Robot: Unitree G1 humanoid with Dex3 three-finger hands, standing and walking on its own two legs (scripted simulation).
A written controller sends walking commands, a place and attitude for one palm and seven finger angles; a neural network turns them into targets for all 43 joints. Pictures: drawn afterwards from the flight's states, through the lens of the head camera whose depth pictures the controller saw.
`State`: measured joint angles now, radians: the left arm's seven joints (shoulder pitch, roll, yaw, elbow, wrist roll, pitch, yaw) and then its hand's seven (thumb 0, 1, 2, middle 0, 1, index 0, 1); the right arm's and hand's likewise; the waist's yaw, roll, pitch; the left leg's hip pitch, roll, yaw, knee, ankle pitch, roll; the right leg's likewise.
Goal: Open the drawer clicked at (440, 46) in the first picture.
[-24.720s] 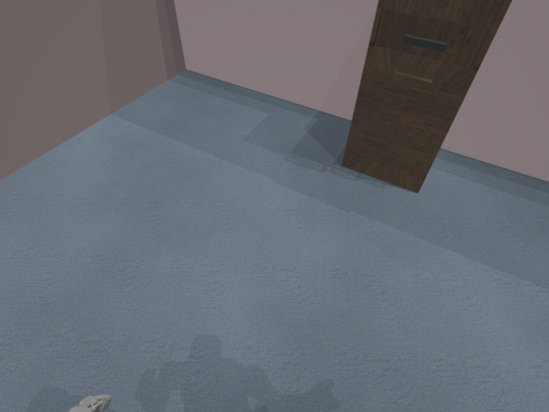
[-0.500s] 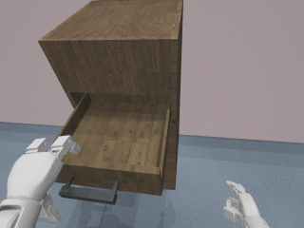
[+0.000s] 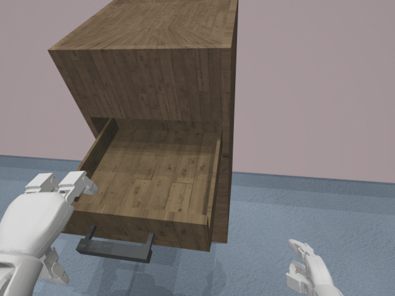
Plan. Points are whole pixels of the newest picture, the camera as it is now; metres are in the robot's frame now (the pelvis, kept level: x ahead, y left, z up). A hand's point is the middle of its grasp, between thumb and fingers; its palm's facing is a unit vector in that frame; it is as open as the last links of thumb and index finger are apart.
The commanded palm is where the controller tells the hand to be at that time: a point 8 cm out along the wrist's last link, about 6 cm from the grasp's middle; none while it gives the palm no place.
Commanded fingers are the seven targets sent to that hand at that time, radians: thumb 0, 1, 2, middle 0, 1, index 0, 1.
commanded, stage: draw the hand back to the body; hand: left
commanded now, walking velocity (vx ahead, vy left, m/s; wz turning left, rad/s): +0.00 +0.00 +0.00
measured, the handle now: (117, 241) +0.22 +0.23 -0.02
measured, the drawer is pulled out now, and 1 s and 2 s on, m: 0.30 0.30 0.30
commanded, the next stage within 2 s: step back with the hand held close in 1.32 s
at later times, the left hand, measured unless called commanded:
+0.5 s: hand (76, 216) +0.19 +0.23 +0.14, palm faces +0.35 -0.80 -0.48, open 13.5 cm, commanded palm +0.14 +0.27 +0.18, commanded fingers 0.00 -0.15 0.45 -0.28 -0.98 -0.28 -0.98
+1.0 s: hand (75, 209) +0.20 +0.23 +0.15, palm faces +0.39 -0.82 -0.42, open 9.6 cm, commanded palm +0.14 +0.27 +0.18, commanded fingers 0.00 0.73 0.82 -0.21 -0.41 -0.21 -0.41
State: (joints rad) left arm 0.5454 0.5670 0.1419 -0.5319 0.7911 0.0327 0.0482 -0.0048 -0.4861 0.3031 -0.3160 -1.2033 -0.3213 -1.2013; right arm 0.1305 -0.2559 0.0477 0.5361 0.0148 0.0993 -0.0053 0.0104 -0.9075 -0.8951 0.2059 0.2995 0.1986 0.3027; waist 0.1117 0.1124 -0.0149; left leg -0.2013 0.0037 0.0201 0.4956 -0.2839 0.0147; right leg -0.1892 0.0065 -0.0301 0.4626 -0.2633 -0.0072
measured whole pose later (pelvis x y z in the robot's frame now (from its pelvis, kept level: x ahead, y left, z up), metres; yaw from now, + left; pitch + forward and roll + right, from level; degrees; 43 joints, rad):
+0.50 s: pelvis +0.01 +0.00 +0.00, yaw +1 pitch -2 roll +0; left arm 0.56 0.32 0.22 -0.50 0.04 -0.07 0.12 -0.01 -0.40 0.34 -0.31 -1.15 -0.31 -1.15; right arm 0.19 -0.19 0.04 0.55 0.01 -0.08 -0.07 0.01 -0.91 -0.90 0.20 0.30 0.20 0.30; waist 0.06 0.06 0.02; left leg -0.15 -0.01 0.01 0.48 -0.30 0.02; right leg -0.14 -0.01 -0.04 0.46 -0.29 0.00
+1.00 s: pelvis +0.02 -0.01 +0.00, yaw +1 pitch -2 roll +0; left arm 0.57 0.33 0.27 -0.50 -0.06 -0.09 0.11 0.00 0.39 0.68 -0.24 -0.63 -0.25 -0.63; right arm 0.17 -0.22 0.01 0.62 0.01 -0.11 -0.08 0.01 -0.91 -0.90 0.21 0.30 0.20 0.30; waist 0.06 0.07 0.01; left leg -0.11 0.00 0.00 0.42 -0.28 0.00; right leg -0.10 0.01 -0.05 0.40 -0.27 -0.02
